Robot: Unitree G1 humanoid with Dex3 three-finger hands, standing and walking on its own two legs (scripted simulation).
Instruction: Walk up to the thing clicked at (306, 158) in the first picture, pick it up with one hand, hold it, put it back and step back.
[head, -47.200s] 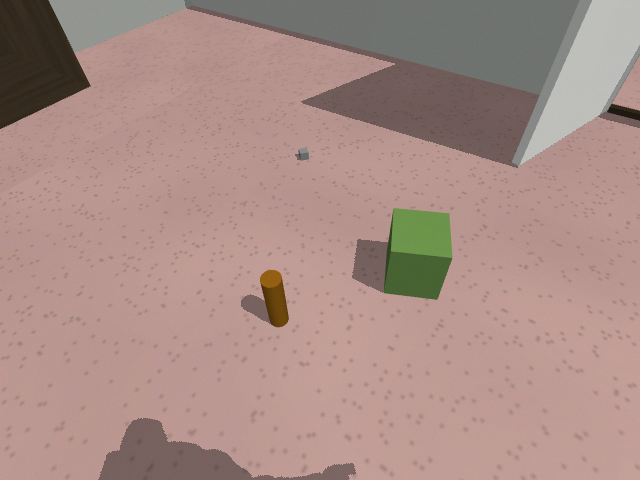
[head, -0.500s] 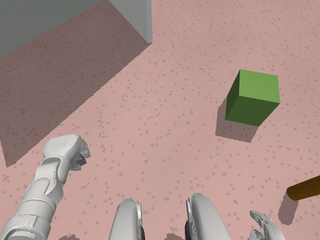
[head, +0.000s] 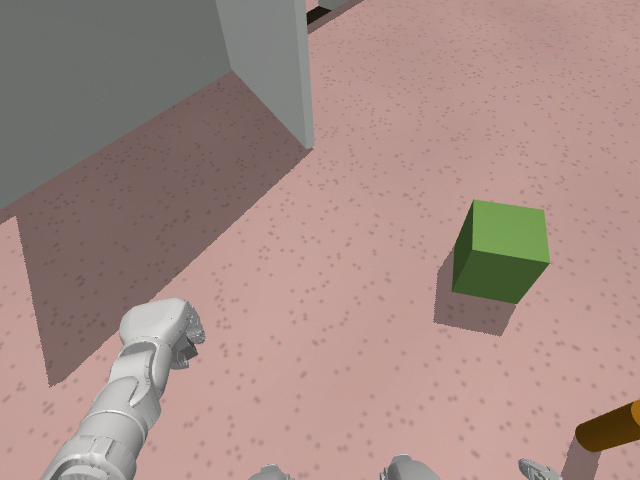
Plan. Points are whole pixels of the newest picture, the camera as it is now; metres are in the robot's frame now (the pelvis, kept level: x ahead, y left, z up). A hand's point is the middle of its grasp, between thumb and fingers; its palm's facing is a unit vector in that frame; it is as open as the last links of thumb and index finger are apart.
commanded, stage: lift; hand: left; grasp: from above
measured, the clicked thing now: (175, 345) +0.35 +0.23 -0.10
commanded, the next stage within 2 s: hold in 0.08 s
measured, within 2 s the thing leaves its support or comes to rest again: neither
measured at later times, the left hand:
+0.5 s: hand (156, 325) +0.34 +0.23 -0.02, palm faces -0.44 -0.07 -0.89, open 5.2 cm
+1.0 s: hand (153, 331) +0.33 +0.22 +0.00, palm faces -0.45 -0.06 -0.89, open 5.2 cm
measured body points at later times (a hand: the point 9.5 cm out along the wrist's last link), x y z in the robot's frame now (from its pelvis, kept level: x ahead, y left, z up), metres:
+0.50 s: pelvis +0.03 +0.01 +0.03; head +0.06 -0.01 +0.48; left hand +0.36 +0.23 +0.03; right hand +0.13 -0.26 -0.09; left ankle +0.03 +0.13 -0.69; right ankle +0.04 -0.13 -0.69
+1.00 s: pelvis +0.02 +0.00 +0.05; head +0.04 -0.02 +0.50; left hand +0.35 +0.22 +0.05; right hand +0.15 -0.26 -0.07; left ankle +0.03 +0.13 -0.69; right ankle +0.04 -0.13 -0.69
